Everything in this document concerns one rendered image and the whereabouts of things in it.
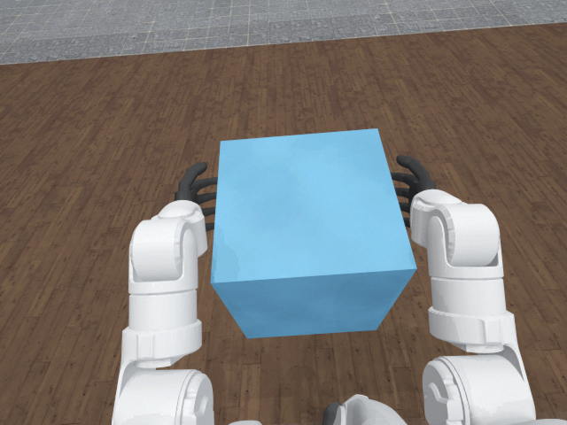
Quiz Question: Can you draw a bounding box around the robot right upper arm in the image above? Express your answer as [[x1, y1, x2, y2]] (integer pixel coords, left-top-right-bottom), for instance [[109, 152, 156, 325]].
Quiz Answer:
[[423, 355, 567, 425]]

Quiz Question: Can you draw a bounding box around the robot right hand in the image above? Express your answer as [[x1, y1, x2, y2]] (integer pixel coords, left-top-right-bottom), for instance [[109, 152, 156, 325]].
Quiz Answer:
[[390, 155, 436, 228]]

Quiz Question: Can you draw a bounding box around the robot left hand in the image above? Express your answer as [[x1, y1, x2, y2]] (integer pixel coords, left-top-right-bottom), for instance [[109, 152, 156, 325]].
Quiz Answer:
[[175, 162, 218, 231]]

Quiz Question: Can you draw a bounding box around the right robot thigh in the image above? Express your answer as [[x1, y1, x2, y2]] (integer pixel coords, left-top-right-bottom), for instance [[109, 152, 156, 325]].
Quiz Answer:
[[336, 398, 407, 425]]

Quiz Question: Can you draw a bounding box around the right robot forearm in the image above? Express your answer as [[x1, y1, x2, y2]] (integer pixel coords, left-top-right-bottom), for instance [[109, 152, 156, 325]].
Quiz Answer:
[[410, 189, 536, 419]]

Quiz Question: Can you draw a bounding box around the robot left upper arm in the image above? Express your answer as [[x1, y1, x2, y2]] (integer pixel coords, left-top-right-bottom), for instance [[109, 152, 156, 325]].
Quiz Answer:
[[113, 369, 214, 425]]

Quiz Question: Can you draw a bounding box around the left robot forearm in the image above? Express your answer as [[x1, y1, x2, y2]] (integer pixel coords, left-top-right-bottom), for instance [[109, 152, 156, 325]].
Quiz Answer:
[[112, 200, 207, 425]]

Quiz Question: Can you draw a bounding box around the carton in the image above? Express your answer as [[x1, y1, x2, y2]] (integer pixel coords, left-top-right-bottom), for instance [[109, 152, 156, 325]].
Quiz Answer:
[[210, 128, 417, 338]]

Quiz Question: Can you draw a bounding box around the robot right foot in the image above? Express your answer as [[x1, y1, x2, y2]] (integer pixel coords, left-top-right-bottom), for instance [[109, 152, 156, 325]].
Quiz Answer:
[[322, 402, 342, 425]]

